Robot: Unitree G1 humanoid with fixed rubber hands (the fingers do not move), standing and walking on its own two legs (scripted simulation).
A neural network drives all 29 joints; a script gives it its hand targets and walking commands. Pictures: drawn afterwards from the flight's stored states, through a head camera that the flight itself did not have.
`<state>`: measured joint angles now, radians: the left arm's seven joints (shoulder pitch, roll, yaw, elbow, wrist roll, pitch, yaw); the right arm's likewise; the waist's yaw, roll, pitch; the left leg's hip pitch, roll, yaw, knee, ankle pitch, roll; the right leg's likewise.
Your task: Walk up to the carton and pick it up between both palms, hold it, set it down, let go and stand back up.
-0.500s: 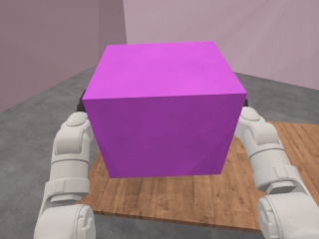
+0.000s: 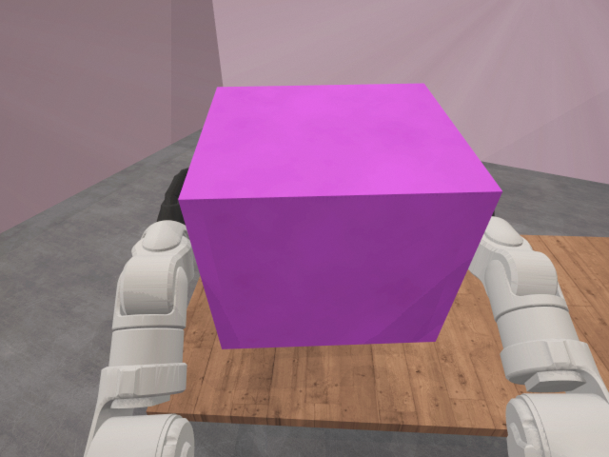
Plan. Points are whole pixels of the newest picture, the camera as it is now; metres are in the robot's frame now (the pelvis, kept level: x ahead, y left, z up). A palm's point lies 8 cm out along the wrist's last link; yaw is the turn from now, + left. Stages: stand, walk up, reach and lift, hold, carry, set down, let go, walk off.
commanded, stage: hold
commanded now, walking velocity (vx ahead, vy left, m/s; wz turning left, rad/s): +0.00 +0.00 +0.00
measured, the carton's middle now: (325, 213) +0.39 -0.04 +0.20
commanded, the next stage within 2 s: none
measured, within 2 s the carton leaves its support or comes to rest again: neither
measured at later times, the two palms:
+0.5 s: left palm (172, 231) +0.36 +0.16 +0.20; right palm (460, 208) +0.37 -0.22 +0.21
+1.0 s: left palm (166, 241) +0.35 +0.16 +0.20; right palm (460, 232) +0.35 -0.21 +0.19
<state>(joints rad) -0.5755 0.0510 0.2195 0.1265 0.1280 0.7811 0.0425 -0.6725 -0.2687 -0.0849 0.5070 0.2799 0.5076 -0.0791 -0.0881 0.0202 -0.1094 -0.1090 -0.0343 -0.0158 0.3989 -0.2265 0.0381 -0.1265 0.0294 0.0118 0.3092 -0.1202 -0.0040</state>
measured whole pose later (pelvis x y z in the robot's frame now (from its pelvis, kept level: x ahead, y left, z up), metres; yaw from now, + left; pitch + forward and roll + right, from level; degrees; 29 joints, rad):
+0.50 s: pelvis +0.01 -0.03 +0.00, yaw +3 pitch -2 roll -1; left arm -0.59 0.10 0.24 0.25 0.08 0.70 0.03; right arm -0.71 -0.23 -0.07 0.58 0.25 0.48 -0.11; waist -0.08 -0.01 -0.14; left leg -0.12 -0.01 -0.07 0.37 -0.21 0.00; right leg -0.12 0.05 -0.04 0.28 -0.12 -0.04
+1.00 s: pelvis -0.01 -0.01 +0.00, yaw +1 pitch -4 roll -1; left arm -0.63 0.08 0.27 0.28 0.15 0.75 -0.01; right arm -0.72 -0.22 -0.09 0.62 0.21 0.51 -0.08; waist -0.08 0.01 -0.10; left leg -0.12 -0.04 -0.03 0.38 -0.19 0.03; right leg -0.14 0.02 -0.01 0.31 -0.10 -0.01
